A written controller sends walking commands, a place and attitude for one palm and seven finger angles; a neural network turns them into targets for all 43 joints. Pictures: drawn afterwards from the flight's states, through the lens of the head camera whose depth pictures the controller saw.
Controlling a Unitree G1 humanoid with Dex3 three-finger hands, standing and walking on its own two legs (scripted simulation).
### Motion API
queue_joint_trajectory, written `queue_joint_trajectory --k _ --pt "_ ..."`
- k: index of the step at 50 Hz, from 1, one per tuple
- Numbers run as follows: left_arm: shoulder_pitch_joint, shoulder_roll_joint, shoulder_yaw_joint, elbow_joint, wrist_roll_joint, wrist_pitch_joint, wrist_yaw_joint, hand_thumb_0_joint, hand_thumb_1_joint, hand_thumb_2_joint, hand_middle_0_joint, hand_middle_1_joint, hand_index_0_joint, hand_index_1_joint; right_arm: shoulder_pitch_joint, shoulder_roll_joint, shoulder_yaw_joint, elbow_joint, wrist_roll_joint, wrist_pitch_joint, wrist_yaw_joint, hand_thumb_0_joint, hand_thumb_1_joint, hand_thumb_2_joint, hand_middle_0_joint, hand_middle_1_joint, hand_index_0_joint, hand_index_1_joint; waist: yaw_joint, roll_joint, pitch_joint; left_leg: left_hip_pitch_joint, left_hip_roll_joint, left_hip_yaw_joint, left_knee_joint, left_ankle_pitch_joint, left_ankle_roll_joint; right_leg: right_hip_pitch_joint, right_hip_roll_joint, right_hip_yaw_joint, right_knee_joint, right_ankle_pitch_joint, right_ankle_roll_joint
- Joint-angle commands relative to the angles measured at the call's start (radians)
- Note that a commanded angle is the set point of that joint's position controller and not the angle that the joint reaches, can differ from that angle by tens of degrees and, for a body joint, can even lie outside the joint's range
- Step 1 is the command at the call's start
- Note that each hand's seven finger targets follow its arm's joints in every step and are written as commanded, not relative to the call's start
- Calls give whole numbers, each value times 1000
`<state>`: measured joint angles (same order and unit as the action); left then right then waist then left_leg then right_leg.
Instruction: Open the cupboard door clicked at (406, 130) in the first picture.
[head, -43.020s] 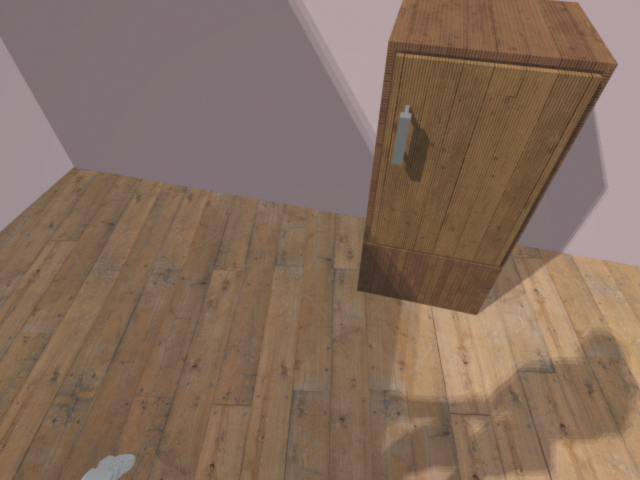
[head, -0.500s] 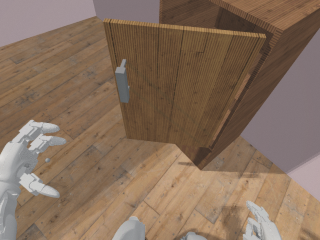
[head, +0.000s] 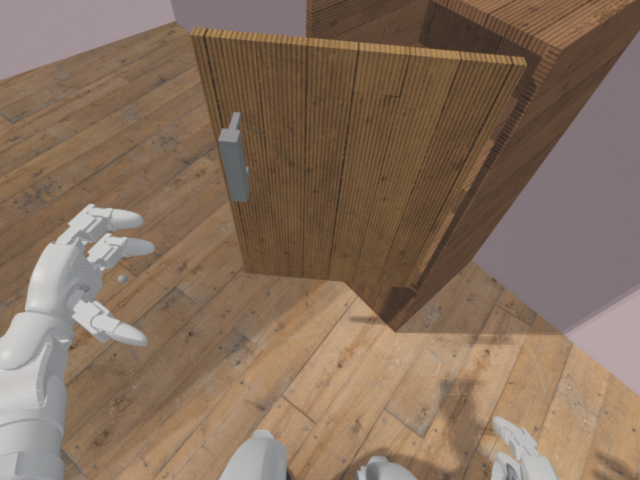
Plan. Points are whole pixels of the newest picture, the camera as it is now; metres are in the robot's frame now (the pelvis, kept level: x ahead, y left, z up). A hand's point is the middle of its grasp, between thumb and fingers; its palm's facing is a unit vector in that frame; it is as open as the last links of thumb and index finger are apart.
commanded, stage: move the hooked fingers beside the handle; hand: left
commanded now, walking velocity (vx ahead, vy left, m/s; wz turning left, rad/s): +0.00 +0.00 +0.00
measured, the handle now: (238, 157) +0.55 +0.14 +0.04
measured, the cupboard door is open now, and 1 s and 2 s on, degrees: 44 44 44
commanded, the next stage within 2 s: none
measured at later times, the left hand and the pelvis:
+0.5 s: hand (142, 236) +0.40 +0.24 +0.04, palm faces -0.02 -1.00 -0.03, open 13.9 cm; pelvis +0.00 +0.00 -0.01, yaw -1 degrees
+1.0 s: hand (171, 196) +0.47 +0.22 +0.05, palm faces -0.04 -1.00 -0.04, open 13.9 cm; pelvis +0.00 +0.00 -0.02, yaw -2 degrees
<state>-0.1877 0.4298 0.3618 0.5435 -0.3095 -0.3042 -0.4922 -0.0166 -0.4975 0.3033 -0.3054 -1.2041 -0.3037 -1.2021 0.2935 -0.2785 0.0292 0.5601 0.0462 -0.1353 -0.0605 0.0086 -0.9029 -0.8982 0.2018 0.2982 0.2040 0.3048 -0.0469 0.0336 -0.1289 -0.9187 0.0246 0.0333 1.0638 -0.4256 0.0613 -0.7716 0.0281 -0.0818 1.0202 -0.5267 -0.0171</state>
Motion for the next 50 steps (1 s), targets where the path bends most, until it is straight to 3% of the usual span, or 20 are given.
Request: queue_joint_trajectory --k 1,4,5,8,10,11,12,17,22,26,29,35,36,39,44,45,47,50 --pt "-263 240 92 -131 -16 -71 28 0 -500 300 -300 -1200 -300 -1200 29 -171 -67 -115 -3 -26 -4 0 -900 -900 200 300 200 300 -3 40 -263 349 8 -114 -152 213 -30 -46 14 32 -135 200 -11" --pt "-344 250 89 -103 -4 -102 35 0 -500 300 -300 -1200 -300 -1200 42 -174 -70 -95 -7 -18 -5 0 -900 -900 200 300 200 300 -14 52 -274 350 10 -112 -133 216 -28 -62 15 40 -127 199 -13" --pt "-369 255 90 -102 3 -112 36 0 -500 300 -300 -1200 -300 -1200 51 -176 -72 -90 -8 -15 -4 0 -900 -900 200 300 200 300 -19 50 -305 373 13 -118 -131 233 -29 -69 15 38 -121 207 -12" --pt "-412 233 54 -136 15 -133 34 0 -500 300 -300 -1200 -300 -1200 60 -173 -78 -81 -9 -11 1 0 -900 -900 200 300 200 300 -14 139 -372 469 17 -135 -133 291 -39 -96 13 33 -113 218 -17" --pt "-411 257 72 -133 20 -135 38 0 -500 300 -300 -1200 -300 -1200 78 -178 -82 -68 -12 -4 1 0 -900 -900 200 300 200 300 -12 127 -418 506 22 -142 -125 359 -41 -88 14 31 -109 256 -18" --pt "-388 244 63 -123 20 -129 39 0 -500 300 -300 -1200 -300 -1200 79 -175 -83 -69 -11 1 3 0 -900 -900 200 300 200 300 -11 126 -417 508 21 -139 -124 376 -41 -81 14 30 -111 271 -16" --pt "-400 248 68 -92 21 -119 43 0 -500 300 -300 -1200 -300 -1200 79 -176 -81 -66 -10 8 4 0 -900 -900 200 300 200 300 -18 79 -391 472 19 -136 -124 350 -38 -75 15 31 -116 270 -13" --pt "-465 296 115 40 32 -98 64 0 -500 300 -300 -1200 -300 -1200 81 -176 -75 -57 -9 36 2 0 -900 -900 200 300 200 300 -18 37 -314 341 8 -107 -116 279 -28 -42 11 43 -119 267 -9" --pt "-565 296 92 58 53 -135 55 0 -500 300 -300 -1200 -300 -1200 99 -174 -76 -50 -14 51 9 0 -900 -900 200 300 200 300 -28 93 -371 389 11 -109 -89 329 -30 -75 14 48 -99 294 -14" --pt "-622 307 94 97 53 -159 35 0 -500 300 -300 -1200 -300 -1200 114 -178 -79 -33 -15 64 10 0 -900 -900 200 300 200 300 -40 78 -406 389 13 -111 -67 346 -26 -79 19 54 -89 311 -13" --pt "-703 263 41 142 58 -152 26 0 -500 300 -300 -1200 -300 -1200 120 -177 -79 -19 -13 72 10 0 -900 -900 200 300 200 300 -64 99 -376 409 18 -127 -65 320 -27 -150 20 42 -88 264 -17" --pt "-793 325 77 190 85 -153 64 0 -500 300 -300 -1200 -300 -1200 143 -187 -77 -9 -17 95 11 0 -900 -900 200 300 200 300 -57 105 -417 432 22 -143 -67 323 -31 -176 21 39 -78 246 -19" --pt "-798 304 66 194 85 -154 71 0 -500 300 -300 -1200 -300 -1200 141 -180 -77 -10 -19 99 14 0 -900 -900 200 300 200 300 -56 111 -420 430 19 -142 -66 317 -31 -172 20 39 -80 244 -17" --pt "-856 367 109 246 102 -167 94 0 -500 300 -300 -1200 -300 -1200 154 -186 -71 -1 -22 109 12 0 -900 -900 200 300 200 300 -64 78 -408 371 19 -137 -49 288 -26 -164 23 44 -69 233 -17" --pt "-897 377 104 313 129 -176 106 0 -500 300 -300 -1200 -300 -1200 175 -185 -70 -3 -26 128 18 0 -900 -900 200 300 200 300 -70 101 -420 366 22 -136 -38 295 -26 -186 28 45 -56 236 -17" --pt "-933 350 69 318 135 -177 100 0 -500 300 -300 -1200 -300 -1200 174 -184 -67 0 -26 131 21 0 -900 -900 200 300 200 300 -84 120 -425 377 24 -137 -37 289 -27 -210 28 46 -57 227 -13" --pt "-953 349 64 331 137 -177 97 0 -500 300 -300 -1200 -300 -1200 182 -185 -69 7 -28 138 23 0 -900 -900 200 300 200 300 -90 129 -428 379 25 -140 -32 289 -28 -218 28 46 -59 225 -14" --pt "-976 355 71 372 133 -168 91 0 -500 300 -300 -1200 -300 -1200 198 -193 -70 13 -27 148 22 0 -900 -900 200 300 200 300 -105 86 -430 361 28 -143 -25 272 -23 -231 33 45 -59 214 -11"
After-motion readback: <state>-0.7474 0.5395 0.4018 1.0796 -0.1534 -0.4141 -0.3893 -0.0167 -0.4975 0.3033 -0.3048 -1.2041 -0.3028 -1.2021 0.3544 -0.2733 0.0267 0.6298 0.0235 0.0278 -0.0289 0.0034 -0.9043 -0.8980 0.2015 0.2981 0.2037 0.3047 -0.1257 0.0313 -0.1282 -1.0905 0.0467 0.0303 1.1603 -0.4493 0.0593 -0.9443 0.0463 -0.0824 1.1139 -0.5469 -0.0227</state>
